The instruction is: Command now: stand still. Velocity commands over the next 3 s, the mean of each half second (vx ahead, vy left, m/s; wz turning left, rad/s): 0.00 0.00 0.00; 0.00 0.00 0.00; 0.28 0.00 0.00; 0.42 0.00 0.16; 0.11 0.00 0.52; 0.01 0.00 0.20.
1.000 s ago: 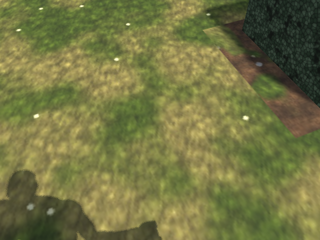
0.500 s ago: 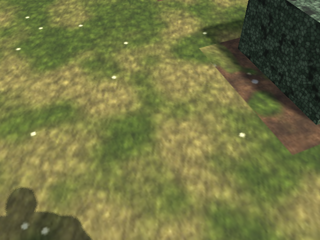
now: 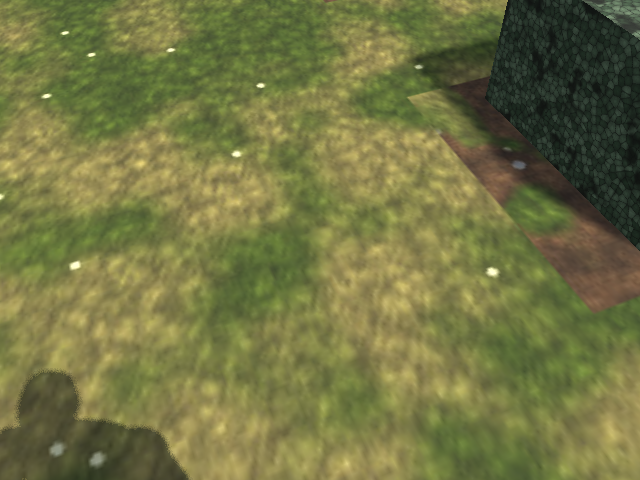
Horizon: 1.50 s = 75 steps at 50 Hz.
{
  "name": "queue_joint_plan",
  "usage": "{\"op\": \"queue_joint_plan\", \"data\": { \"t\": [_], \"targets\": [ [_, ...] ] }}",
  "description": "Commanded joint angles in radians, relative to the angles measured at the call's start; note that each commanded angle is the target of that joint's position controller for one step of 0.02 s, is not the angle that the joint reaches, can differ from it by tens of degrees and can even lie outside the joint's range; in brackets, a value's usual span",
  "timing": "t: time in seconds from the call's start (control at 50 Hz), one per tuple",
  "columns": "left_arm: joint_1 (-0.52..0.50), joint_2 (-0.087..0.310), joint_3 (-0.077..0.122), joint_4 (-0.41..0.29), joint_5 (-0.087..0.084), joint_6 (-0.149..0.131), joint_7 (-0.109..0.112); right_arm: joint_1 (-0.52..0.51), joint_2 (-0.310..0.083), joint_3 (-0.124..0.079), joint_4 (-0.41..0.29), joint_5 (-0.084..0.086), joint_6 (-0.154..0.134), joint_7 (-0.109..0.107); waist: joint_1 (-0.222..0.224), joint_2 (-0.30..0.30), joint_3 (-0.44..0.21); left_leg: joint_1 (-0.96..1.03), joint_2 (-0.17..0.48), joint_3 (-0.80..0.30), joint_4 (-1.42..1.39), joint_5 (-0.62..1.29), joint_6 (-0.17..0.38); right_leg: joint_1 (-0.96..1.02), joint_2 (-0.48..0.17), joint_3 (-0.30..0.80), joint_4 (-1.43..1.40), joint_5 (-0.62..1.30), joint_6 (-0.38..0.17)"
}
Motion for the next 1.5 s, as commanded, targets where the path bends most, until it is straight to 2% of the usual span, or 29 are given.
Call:
{"op": "queue_joint_plan", "data": {
  "t": [0.02, 0.44, 1.02, 1.04, 1.06, 1.08, 1.1, 1.12, 1.14, 1.16, 1.18, 1.2, 1.22, 1.24, 1.26, 1.28, 1.3, 1.32, 1.34, 1.36, 1.38, 1.4, 1.42, 1.46, 1.5],
  "targets": [
    [0.034, 0.103, 0.017, -0.014, -0.001, -0.008, 0.004, 0.024, -0.104, -0.016, -0.015, 0.0, -0.006, -0.004, 0.0, -0.005, 0.004, 0.058, -0.004, 0.01, -0.046, 0.141, 0.021, -0.093, -0.043, 0.034, -0.108, 0.177, -0.009],
    [0.089, 0.074, 0.0, 0.061, -0.004, -0.008, 0.006, 0.084, -0.07, 0.0, 0.034, 0.002, -0.006, -0.006, 0.005, -0.003, 0.024, 0.037, -0.015, 0.013, -0.048, 0.12, 0.028, -0.106, -0.036, 0.016, -0.114, 0.143, -0.004],
    [0.155, 0.044, -0.008, 0.09, -0.007, -0.009, 0.011, 0.134, -0.042, 0.009, 0.038, 0.005, -0.007, -0.005, 0.008, -0.002, 0.036, 0.023, -0.023, 0.011, -0.037, 0.117, 0.04, -0.12, -0.033, 0.0, -0.102, 0.13, 0.004],
    [0.174, 0.034, -0.01, 0.1, -0.006, -0.008, 0.012, 0.151, -0.029, 0.012, 0.048, 0.005, -0.006, -0.006, 0.009, -0.007, 0.012, 0.033, -0.037, 0.026, -0.034, 0.027, 0.04, -0.111, -0.025, -0.008, -0.111, 0.029, 0.001],
    [0.18, 0.046, -0.005, 0.102, -0.013, -0.005, 0.016, 0.153, -0.029, 0.011, 0.049, 0.009, -0.005, -0.007, 0.011, -0.02, 0.025, 0.013, -0.064, 0.052, -0.005, -0.117, 0.046, -0.127, -0.019, -0.004, -0.117, -0.134, -0.014],
    [0.174, 0.075, 0.005, 0.093, -0.019, -0.003, 0.02, 0.151, -0.036, 0.006, 0.046, 0.014, -0.006, -0.009, 0.015, -0.045, 0.054, -0.035, -0.088, 0.077, 0.037, -0.276, 0.056, -0.156, -0.032, 0.024, -0.129, -0.316, -0.04],
    [0.177, 0.093, 0.011, 0.083, -0.024, -0.005, 0.022, 0.133, -0.039, 0.005, 0.033, 0.014, -0.013, -0.008, 0.023, -0.065, 0.1, -0.103, -0.093, 0.081, 0.074, -0.362, 0.067, -0.186, -0.07, 0.078, -0.161, -0.454, -0.07],
    [0.201, 0.114, 0.018, 0.08, -0.029, -0.012, 0.021, 0.104, -0.025, 0.008, 0.016, 0.014, -0.026, -0.003, 0.039, -0.102, 0.134, -0.168, -0.092, 0.086, 0.134, -0.352, 0.073, -0.184, -0.132, 0.167, -0.205, -0.531, -0.107],
    [0.227, 0.145, 0.03, 0.08, -0.034, -0.022, 0.018, 0.084, 0.002, 0.013, 0.001, 0.015, -0.044, 0.006, 0.051, -0.165, 0.146, -0.22, -0.092, 0.106, 0.235, -0.268, 0.073, -0.156, -0.218, 0.286, -0.263, -0.571, -0.153],
    [0.226, 0.169, 0.042, 0.076, -0.038, -0.031, 0.016, 0.068, 0.011, 0.016, -0.013, 0.018, -0.063, 0.017, 0.055, -0.201, 0.165, -0.243, -0.055, 0.077, 0.326, -0.211, 0.087, -0.169, -0.3, 0.395, -0.306, -0.563, -0.201],
    [0.198, 0.161, 0.042, 0.063, -0.034, -0.039, 0.015, 0.066, 0.005, 0.013, -0.023, 0.025, -0.08, 0.028, 0.039, -0.194, 0.181, -0.265, -0.027, 0.054, 0.36, -0.224, 0.107, -0.176, -0.334, 0.433, -0.322, -0.525, -0.222],
    [0.158, 0.151, 0.04, 0.048, -0.034, -0.046, 0.011, 0.081, 0.008, 0.013, -0.029, 0.034, -0.093, 0.037, 0.013, -0.194, 0.193, -0.252, -0.009, 0.042, 0.305, -0.256, 0.129, -0.18, -0.333, 0.414, -0.305, -0.469, -0.213],
    [0.107, 0.138, 0.037, 0.031, -0.043, -0.048, 0.007, 0.134, 0.005, 0.01, -0.016, 0.039, -0.104, 0.042, -0.027, -0.171, 0.184, -0.149, -0.012, 0.055, 0.164, -0.234, 0.147, -0.208, -0.294, 0.34, -0.264, -0.404, -0.177],
    [0.069, 0.131, 0.036, 0.017, -0.048, -0.045, 0.003, 0.223, -0.001, 0.001, 0.023, 0.036, -0.11, 0.044, -0.067, -0.13, 0.156, 0.028, -0.053, 0.093, 0.028, -0.152, 0.145, -0.27, -0.223, 0.239, -0.193, -0.324, -0.137],
    [0.049, 0.121, 0.033, 0.002, -0.045, -0.049, 0.001, 0.315, -0.029, -0.014, 0.061, 0.026, -0.11, 0.045, -0.091, -0.053, 0.116, 0.175, -0.051, 0.046, -0.015, -0.082, 0.132, -0.331, -0.147, 0.143, -0.047, -0.182, -0.102],
    [0.03, 0.065, 0.017, -0.018, -0.035, -0.062, -0.003, 0.461, -0.12, -0.043, 0.082, 0.024, -0.112, 0.042, -0.138, 0.185, 0.043, 0.327, 0.137, -0.261, -0.168, -0.189, 0.195, -0.457, -0.029, -0.024, 0.316, -0.066, -0.037],
    [0.03, 0.024, 0.008, -0.054, -0.039, -0.083, -0.001, 0.55, -0.2, -0.053, 0.084, 0.017, -0.124, 0.058, -0.139, 0.342, -0.005, 0.388, 0.331, -0.687, -0.325, -0.298, 0.319, -0.616, 0.042, -0.01, 0.579, -0.229, -0.025],
    [0.033, 0.057, 0.016, -0.053, -0.053, -0.097, -0.006, 0.44, -0.13, -0.028, 0.059, 0.006, -0.138, 0.058, -0.073, 0.184, 0.059, 0.32, 0.364, -0.705, -0.327, -0.332, 0.331, -0.68, -0.031, 0.073, 0.748, -0.194, -0.047],
    [0.031, 0.063, 0.017, -0.049, -0.058, -0.107, -0.017, 0.347, -0.085, -0.015, 0.024, 0.011, -0.143, 0.06, -0.041, 0.11, 0.107, 0.275, 0.321, -0.563, -0.319, -0.292, 0.299, -0.71, -0.078, 0.082, 0.79, -0.087, -0.069],
    [0.03, 0.068, 0.022, -0.042, -0.049, -0.115, -0.021, 0.288, -0.075, -0.008, 0.002, 0.011, -0.142, 0.066, -0.021, 0.073, 0.104, 0.255, 0.267, -0.436, -0.328, -0.21, 0.264, -0.699, -0.111, 0.064, 0.76, 0.005, -0.079],
    [0.009, 0.096, 0.036, -0.044, -0.038, -0.118, -0.023, 0.269, -0.059, -0.001, -0.007, 0.01, -0.137, 0.069, -0.015, 0.063, 0.108, 0.253, 0.226, -0.33, -0.333, -0.076, 0.234, -0.688, -0.134, 0.046, 0.702, 0.069, -0.078],
    [-0.007, 0.11, 0.046, -0.045, -0.033, -0.116, -0.028, 0.287, -0.026, 0.01, -0.002, 0.006, -0.127, 0.068, -0.018, 0.076, 0.093, 0.252, 0.181, -0.234, -0.333, 0.049, 0.208, -0.653, -0.145, 0.022, 0.66, 0.106, -0.072],
    [-0.013, 0.092, 0.046, -0.044, -0.033, -0.111, -0.035, 0.323, -0.019, 0.014, 0.005, 0.002, -0.12, 0.063, -0.022, 0.094, 0.077, 0.259, 0.159, -0.178, -0.327, 0.154, 0.202, -0.636, -0.144, -0.002, 0.634, 0.128, -0.062],
    [-0.067, 0.053, 0.039, -0.064, -0.03, -0.099, -0.043, 0.367, -0.043, 0.013, 0.009, -0.002, -0.11, 0.05, -0.03, 0.08, 0.074, 0.264, 0.151, -0.124, -0.329, 0.275, 0.216, -0.653, -0.142, -0.033, 0.564, 0.162, -0.034],
    [-0.185, 0.029, 0.027, -0.113, -0.028, -0.096, -0.045, 0.358, -0.075, 0.01, -0.007, -0.006, -0.104, 0.037, -0.043, 0.061, 0.101, 0.223, 0.151, -0.097, -0.352, 0.292, 0.227, -0.652, -0.133, -0.047, 0.414, 0.217, -0.011]
  ]
}}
